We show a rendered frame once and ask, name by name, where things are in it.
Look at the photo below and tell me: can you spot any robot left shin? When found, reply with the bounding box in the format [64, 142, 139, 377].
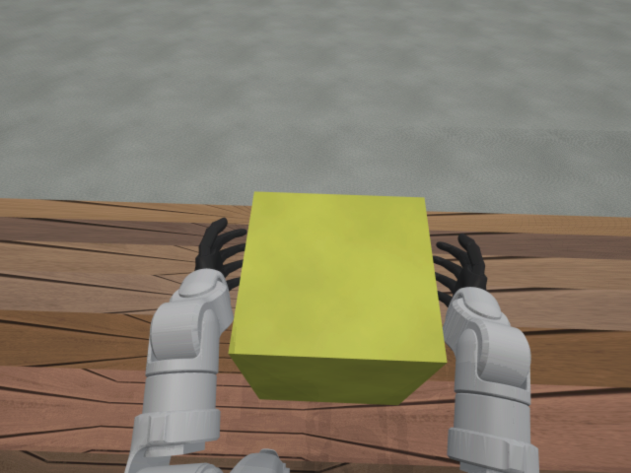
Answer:
[259, 448, 280, 459]

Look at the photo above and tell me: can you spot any carton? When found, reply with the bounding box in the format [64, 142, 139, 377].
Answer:
[228, 191, 447, 405]

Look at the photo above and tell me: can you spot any robot left thigh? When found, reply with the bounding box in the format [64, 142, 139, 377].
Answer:
[230, 453, 290, 473]

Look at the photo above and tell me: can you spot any left robot hand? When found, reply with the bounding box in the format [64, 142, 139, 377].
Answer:
[194, 218, 246, 291]

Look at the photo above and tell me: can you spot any left robot forearm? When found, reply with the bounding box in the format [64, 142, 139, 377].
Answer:
[124, 269, 234, 473]

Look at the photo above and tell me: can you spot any right robot forearm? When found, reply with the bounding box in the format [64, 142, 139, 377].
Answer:
[443, 287, 539, 473]

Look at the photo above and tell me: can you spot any right robot hand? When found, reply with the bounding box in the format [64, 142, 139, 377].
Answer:
[433, 234, 487, 307]

